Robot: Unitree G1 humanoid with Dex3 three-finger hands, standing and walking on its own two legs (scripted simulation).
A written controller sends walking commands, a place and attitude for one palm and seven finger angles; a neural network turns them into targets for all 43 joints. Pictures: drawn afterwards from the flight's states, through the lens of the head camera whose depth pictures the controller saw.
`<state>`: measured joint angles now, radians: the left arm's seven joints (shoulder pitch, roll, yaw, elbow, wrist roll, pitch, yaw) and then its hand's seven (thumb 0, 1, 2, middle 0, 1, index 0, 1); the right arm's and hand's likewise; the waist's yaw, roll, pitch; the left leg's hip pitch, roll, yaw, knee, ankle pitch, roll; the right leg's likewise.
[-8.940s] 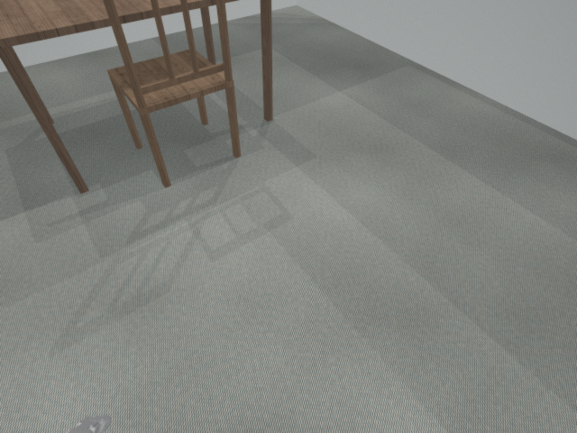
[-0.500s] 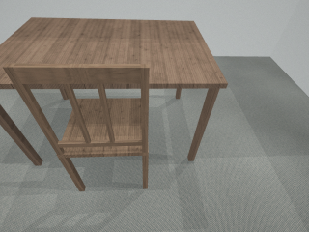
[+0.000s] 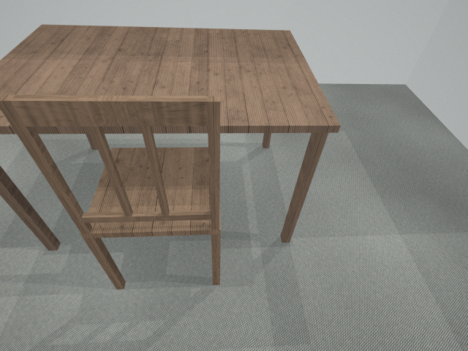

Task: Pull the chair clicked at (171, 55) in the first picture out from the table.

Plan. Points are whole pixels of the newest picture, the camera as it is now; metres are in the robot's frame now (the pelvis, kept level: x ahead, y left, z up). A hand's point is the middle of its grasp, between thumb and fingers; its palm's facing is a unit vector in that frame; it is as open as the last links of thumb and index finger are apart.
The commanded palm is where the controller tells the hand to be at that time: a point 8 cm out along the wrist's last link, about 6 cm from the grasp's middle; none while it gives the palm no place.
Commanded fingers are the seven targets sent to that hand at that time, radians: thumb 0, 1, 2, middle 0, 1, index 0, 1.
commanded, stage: look again from close up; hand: left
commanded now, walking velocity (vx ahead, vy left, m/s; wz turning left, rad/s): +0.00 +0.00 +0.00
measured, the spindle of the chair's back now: (114, 176) +0.53 +0.34 -0.07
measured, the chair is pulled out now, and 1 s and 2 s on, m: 0.00 0.00 0.00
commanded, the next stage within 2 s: none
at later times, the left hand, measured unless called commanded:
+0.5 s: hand out of the picture -0.02 +0.14 -0.18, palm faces +0.07 -0.99 -0.12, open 7.4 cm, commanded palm none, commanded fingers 0.00 0.90 0.90 -0.20 -0.30 -0.20 -0.30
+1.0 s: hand out of the picture -0.01 +0.13 -0.18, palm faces +0.07 -0.99 -0.13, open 7.4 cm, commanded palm none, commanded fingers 0.00 0.90 0.90 -0.20 -0.30 -0.20 -0.30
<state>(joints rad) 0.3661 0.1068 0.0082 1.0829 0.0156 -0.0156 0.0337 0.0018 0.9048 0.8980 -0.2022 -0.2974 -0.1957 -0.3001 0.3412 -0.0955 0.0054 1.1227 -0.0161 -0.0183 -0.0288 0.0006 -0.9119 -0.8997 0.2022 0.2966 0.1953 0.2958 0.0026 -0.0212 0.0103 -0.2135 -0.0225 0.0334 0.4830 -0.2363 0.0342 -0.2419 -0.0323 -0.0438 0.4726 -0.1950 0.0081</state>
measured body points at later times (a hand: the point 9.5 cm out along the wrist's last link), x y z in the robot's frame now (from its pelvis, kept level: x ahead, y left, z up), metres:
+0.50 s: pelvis +0.01 +0.00 +0.00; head +0.00 +0.00 +0.45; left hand -0.03 +0.19 -0.16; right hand -0.01 -0.21 -0.16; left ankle +0.02 +0.10 -0.74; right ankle +0.04 -0.13 -0.74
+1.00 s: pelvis +0.02 -0.01 +0.00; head +0.01 +0.00 +0.45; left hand -0.01 +0.19 -0.16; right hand +0.00 -0.21 -0.16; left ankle +0.02 +0.10 -0.74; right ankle +0.04 -0.13 -0.74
